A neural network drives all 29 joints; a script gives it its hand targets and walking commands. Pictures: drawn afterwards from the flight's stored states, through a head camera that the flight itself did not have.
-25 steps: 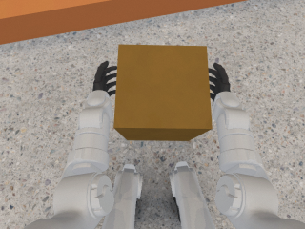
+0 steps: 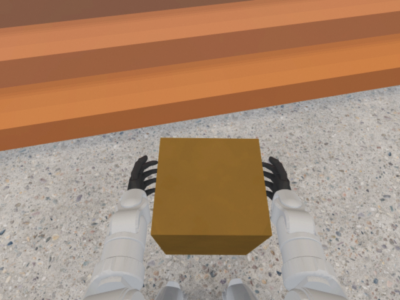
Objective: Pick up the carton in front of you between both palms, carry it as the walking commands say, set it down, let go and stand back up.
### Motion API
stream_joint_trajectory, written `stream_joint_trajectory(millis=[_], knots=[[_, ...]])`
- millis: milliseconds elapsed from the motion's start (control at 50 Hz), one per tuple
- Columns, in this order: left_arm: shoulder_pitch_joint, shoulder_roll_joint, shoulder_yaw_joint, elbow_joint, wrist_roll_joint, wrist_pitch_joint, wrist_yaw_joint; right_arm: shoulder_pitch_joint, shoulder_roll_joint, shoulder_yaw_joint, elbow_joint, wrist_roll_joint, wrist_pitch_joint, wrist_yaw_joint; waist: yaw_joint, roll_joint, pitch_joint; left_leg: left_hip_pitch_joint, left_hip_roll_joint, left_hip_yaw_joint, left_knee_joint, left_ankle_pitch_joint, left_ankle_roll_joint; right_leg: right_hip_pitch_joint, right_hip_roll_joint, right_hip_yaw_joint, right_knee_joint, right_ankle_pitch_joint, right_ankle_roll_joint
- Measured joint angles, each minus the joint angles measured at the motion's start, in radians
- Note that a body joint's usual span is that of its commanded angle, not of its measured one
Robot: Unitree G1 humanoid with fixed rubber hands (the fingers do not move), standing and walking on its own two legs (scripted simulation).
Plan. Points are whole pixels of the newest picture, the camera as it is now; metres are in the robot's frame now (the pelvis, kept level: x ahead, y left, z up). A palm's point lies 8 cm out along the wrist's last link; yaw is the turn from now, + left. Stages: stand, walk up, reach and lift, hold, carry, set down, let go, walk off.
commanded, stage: reach and lift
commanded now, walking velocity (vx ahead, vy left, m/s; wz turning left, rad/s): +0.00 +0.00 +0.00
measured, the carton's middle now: (207, 202) +0.36 -0.01 -0.10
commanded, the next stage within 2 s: hold in 1.48 s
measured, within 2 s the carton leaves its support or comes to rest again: neither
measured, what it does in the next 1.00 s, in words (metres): rises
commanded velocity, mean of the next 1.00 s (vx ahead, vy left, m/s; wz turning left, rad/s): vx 0.00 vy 0.00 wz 0.00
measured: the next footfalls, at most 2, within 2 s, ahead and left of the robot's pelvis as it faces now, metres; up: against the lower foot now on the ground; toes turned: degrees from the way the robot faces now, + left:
none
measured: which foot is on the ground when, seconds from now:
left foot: down 0.00-1.00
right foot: down 0.00-1.00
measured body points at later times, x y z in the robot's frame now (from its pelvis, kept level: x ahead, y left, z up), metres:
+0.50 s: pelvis +0.03 +0.00 +0.08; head +0.00 +0.00 +0.53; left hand +0.33 +0.15 +0.10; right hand +0.33 -0.15 +0.10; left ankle +0.04 +0.13 -0.66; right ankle +0.04 -0.13 -0.66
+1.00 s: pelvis +0.02 +0.00 +0.09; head +0.00 +0.00 +0.53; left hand +0.33 +0.15 +0.11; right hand +0.33 -0.16 +0.11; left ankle +0.04 +0.13 -0.66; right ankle +0.04 -0.13 -0.66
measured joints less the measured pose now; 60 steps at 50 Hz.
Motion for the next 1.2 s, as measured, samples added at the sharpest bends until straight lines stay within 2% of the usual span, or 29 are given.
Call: stream_joint_trajectory(millis=[220,420,500,640,860,1200], knots=[[0.168,-0.023,-0.048,-0.083,0.008,0.050,-0.012,0.161,0.028,0.054,-0.072,0.000,0.046,0.001,0.006,-0.007,0.042,0.391,0.022,-0.012,-0.301,0.083,0.010,0.390,-0.014,0.013,-0.300,0.083,-0.012],[0.271,-0.020,-0.107,-0.209,0.016,0.192,-0.031,0.270,0.055,0.107,-0.207,-0.017,0.184,0.000,0.014,-0.012,0.089,0.736,0.041,-0.017,-0.538,0.158,0.016,0.734,-0.027,0.020,-0.535,0.157,-0.019],[0.264,-0.022,-0.107,-0.222,0.044,0.253,-0.043,0.266,0.055,0.114,-0.222,-0.041,0.244,0.008,0.016,-0.012,0.113,0.828,0.043,-0.018,-0.589,0.178,0.019,0.827,-0.032,0.020,-0.587,0.177,-0.020],[0.213,-0.034,-0.064,-0.194,0.095,0.295,-0.064,0.213,0.067,0.068,-0.196,-0.092,0.290,0.031,0.011,-0.011,0.165,0.864,0.042,-0.017,-0.584,0.185,0.019,0.865,-0.034,0.017,-0.584,0.184,-0.018],[0.180,-0.044,-0.046,-0.222,0.103,0.298,-0.069,0.179,0.068,0.055,-0.219,-0.095,0.292,0.041,0.015,-0.011,0.206,0.868,0.045,-0.010,-0.588,0.194,0.017,0.866,-0.033,0.018,-0.583,0.192,-0.018],[0.237,-0.028,-0.107,-0.288,0.088,0.341,-0.070,0.239,0.061,0.116,-0.291,-0.080,0.336,0.031,0.016,-0.010,0.197,0.936,0.055,-0.010,-0.660,0.206,0.017,0.934,-0.036,0.014,-0.656,0.205,-0.024]])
